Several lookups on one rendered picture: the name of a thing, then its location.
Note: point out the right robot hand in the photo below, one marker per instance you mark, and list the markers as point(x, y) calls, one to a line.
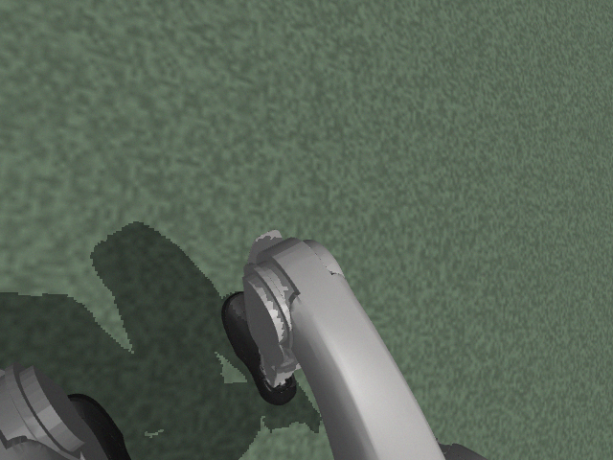
point(459, 452)

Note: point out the left robot foot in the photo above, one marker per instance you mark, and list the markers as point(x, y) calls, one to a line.
point(109, 436)

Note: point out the right robot foot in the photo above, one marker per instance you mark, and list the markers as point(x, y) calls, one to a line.
point(235, 324)

